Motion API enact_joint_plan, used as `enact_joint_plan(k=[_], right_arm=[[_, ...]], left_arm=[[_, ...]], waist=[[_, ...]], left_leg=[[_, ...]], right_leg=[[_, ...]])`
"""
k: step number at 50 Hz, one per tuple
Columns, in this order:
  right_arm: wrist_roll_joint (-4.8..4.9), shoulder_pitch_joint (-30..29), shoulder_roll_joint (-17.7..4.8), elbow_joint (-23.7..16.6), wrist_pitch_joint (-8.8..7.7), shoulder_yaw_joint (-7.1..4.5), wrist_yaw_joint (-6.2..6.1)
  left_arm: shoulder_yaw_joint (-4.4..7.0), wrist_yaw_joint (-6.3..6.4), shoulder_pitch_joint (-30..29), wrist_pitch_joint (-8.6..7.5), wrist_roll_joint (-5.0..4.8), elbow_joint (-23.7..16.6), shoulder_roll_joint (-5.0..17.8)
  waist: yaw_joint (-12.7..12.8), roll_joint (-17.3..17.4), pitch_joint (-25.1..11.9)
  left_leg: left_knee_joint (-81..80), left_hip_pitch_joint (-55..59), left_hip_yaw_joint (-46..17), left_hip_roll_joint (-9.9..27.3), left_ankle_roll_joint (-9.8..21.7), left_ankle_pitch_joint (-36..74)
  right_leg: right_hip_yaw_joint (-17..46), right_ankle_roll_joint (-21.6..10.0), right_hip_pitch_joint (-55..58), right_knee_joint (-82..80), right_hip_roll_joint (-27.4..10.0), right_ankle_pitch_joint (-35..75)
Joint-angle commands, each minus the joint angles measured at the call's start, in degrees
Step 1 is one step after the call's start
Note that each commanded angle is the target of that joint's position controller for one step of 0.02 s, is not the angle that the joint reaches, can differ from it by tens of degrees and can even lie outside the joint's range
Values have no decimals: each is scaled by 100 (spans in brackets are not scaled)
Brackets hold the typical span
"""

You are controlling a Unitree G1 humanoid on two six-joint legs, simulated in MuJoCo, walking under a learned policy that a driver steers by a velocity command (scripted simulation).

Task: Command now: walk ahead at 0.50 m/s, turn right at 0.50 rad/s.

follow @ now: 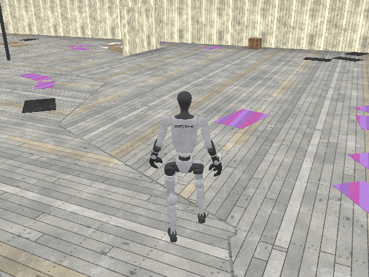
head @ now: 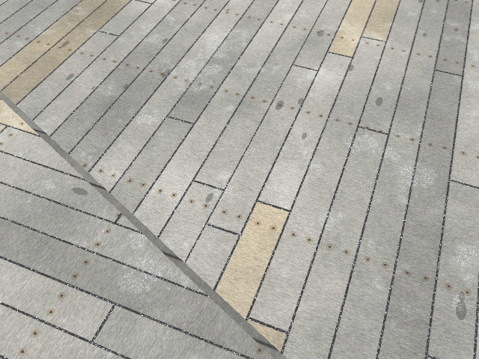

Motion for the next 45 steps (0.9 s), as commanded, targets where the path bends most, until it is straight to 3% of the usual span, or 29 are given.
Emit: enact_joint_plan(k=[1, 5, 7, 8, 9, 10, 11, 12, 13, 14, 15, 16, 17, 20, 22, 26, 29, 32, 34, 35, 36, 37, 38, 39, 40, 41, 43, 45], right_arm=[[43, -448, -899, -377, -82, -209, -65], [166, -154, -1083, -173, 47, -287, -73], [216, -153, -1210, -132, 129, -328, -82], [240, -180, -1304, -139, 169, -354, -98], [264, -236, -1356, -153, 222, -366, -112], [271, -286, -1273, -186, 254, -323, -132], [87, -133, -962, -302, 216, -192, -145], [-9, 151, -305, -663, 52, 24, -95], [176, -375, -833, -687, -157, -58, -10], [357, -798, -956, -837, -253, -87, 34], [269, -828, -860, -812, -296, -62, -2], [100, -792, -889, -740, -278, -99, -51], [54, -686, -909, -719, -222, -119, -45], [-18, -670, -732, -717, -63, -99, -39], [-33, -1098, -586, -858, -23, -41, -47], [38, -1825, -397, -1001, -73, 62, 44], [104, -2086, -469, -1055, -144, 67, 146], [116, -2151, -603, -1132, -170, 37, 202], [137, -1790, -719, -1070, -172, -12, 205], [116, -1270, -846, -914, -177, -92, 186], [77, -460, -1060, -743, -177, -179, 175], [6, 242, -1544, -683, -167, -292, 183], [186, 539, -1380, -500, -113, -282, 242], [287, 314, -1016, -557, -88, -159, 241], [202, 6, -869, -666, -40, -115, 209], [121, -187, -810, -701, -1, -84, 196], [71, -344, -719, -765, 11, -41, 147], [117, -316, -731, -769, 33, -48, 93]], left_arm=[[-51, -124, -307, -52, 17, -448, 42], [-44, -232, -889, -32, 15, -773, 130], [10, -268, -899, -14, 27, -887, 239], [70, -268, -717, 6, 36, -893, 343], [178, -254, -192, 26, 27, -793, 512], [366, -193, 755, 49, 3, -535, 809], [563, -62, 1611, 118, -33, -346, 1352], [588, -55, 1174, 63, -71, -533, 1830], [420, -113, 1232, -43, -23, -666, 1311], [328, -123, 1121, -133, 32, -606, 1003], [280, -130, 826, -189, 30, -604, 875], [218, -104, 468, -201, 47, -662, 663], [188, -77, 273, -210, 119, -760, 623], [211, 10, 274, -243, 89, -747, 699], [248, 87, 473, -240, 63, -658, 825], [235, 162, 765, -193, 24, -491, 794], [203, 155, 1076, -200, 24, -276, 736], [213, 152, 1224, -166, 62, -117, 782], [228, 156, 1116, -127, 64, -75, 838], [209, 163, 1044, -108, 76, -79, 806], [139, 183, 1008, -97, 132, -142, 688], [32, 179, 1474, -163, 162, -275, 401], [-26, 163, 1595, -254, 155, -276, 304], [42, 114, 1122, -349, 51, -386, 706], [37, 74, 559, -423, -21, -511, 729], [25, 58, 223, -483, 69, -599, 652], [54, 63, 266, -502, 229, -624, 574], [33, 76, 352, -456, 259, -615, 422]], waist=[[89, 479, 262], [-56, 459, 432], [56, 555, 319], [203, 671, 108], [530, 704, -229], [1037, 580, -727], [1293, -223, -1239], [609, -1497, -1804], [1024, -578, -2083], [1005, -339, -1327], [724, 162, -781], [506, 218, -594], [333, 8, -487], [222, 104, -371], [349, 82, -200], [672, -154, -87], [841, -222, -11], [840, -320, 101], [615, -406, 15], [343, -317, -330], [-30, -125, -1041], [-20, 911, -1915], [-43, 1996, -2060], [-120, 1328, -1362], [-127, 809, -741], [-26, 370, -235], [240, 527, -191], [334, 645, -279]], left_leg=[[-786, -243, -418, 1623, 889, 1475], [-547, 450, -139, 1808, 735, 1684], [-54, 738, 31, 1839, 620, 2896], [415, 816, 125, 1814, 552, 3925], [1247, 747, 254, 1718, 460, 4743], [2484, 245, 429, 1479, 264, 4751], [4339, -1275, 446, 1189, -41, 2543], [6295, -3648, -329, -112, -382, -2037], [6636, -4200, -1527, 93, -233, -2056], [6453, -4503, -1471, 323, -76, -1584], [5880, -4251, -1464, 575, -24, -1130], [5364, -3882, -1480, 753, -52, -843], [5157, -3490, -1517, 825, -94, -661], [4469, -3198, -1361, 744, -338, -299], [3697, -3307, -1311, 640, -486, 354], [2097, -2789, -1231, 344, -521, 1742], [1673, -2741, -1253, 351, -376, 2026], [1469, -3035, -1209, 361, -63, 1346], [1349, -2698, -1032, 233, 196, 794], [1191, -1934, -839, 31, 372, 851], [1368, -626, -1193, 325, 669, 1175], [1378, 1462, -3230, 1450, 1497, 992], [443, 2286, -5289, 2071, 2016, -245], [206, 1923, -5260, 2013, 1752, -1221], [124, 1208, -4541, 1792, 1549, -1079], [-27, 491, -4035, 1551, 1462, -544], [-159, -84, -3537, 1210, 1397, 524], [-264, -330, -3192, 1046, 1420, 998]], right_leg=[[-92, -71, 134, -781, -92, 672], [-339, -311, 23, -1388, -7, 338], [-600, -503, 299, -1526, 215, -182], [-794, -621, 693, -1517, 427, -489], [-970, -770, 1424, -1604, 694, -642], [-1011, -982, 2785, -1931, 981, -350], [362, -1353, 4514, -2061, 195, -218], [3835, -2491, 5990, -3025, -1122, -1577], [4338, -2383, 6008, -3639, -1316, -2032], [3515, -2123, 5456, -3639, -1157, -1729], [2805, -1905, 4571, -3602, -888, -956], [2320, -1776, 3952, -3650, -689, -423], [2137, -1780, 3450, -3749, -573, 91], [1602, -1808, 2831, -3941, -344, 888], [1361, -1711, 2673, -3975, -196, 991], [1069, -1360, 2482, -3933, 68, 251], [1203, -1318, 2906, -3781, -195, 50], [1367, -1245, 3693, -3508, -581, 588], [1209, -1099, 4030, -3123, -617, 1766], [945, -984, 4032, -2467, -401, 2840], [643, -826, 3625, -1325, -136, 3025], [247, -411, 1835, 649, 594, 1315], [194, -128, 283, 1958, 1164, -2422], [553, -203, -424, 2330, 778, -2383], [442, -246, -520, 2211, 550, -1949], [323, -249, -493, 1781, 395, -1640], [292, -149, 27, 1016, 185, -1260], [166, 6, 236, 543, 197, -1161]])
Keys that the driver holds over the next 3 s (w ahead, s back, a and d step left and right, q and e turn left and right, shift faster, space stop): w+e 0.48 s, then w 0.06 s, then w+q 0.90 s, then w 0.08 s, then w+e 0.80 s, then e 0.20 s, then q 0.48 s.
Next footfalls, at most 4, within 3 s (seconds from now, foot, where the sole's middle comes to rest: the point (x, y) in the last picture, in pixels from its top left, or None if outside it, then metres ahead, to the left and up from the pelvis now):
0.20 right None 0.27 -0.15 -0.78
0.72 left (248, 320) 0.60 -0.03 -0.78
1.20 right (323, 250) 0.82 -0.29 -0.78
1.70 left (227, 191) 1.08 0.01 -0.78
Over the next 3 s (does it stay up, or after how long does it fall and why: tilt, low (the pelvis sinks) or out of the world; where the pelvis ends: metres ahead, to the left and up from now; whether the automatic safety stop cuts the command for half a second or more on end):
stays up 1.47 -0.20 -0.01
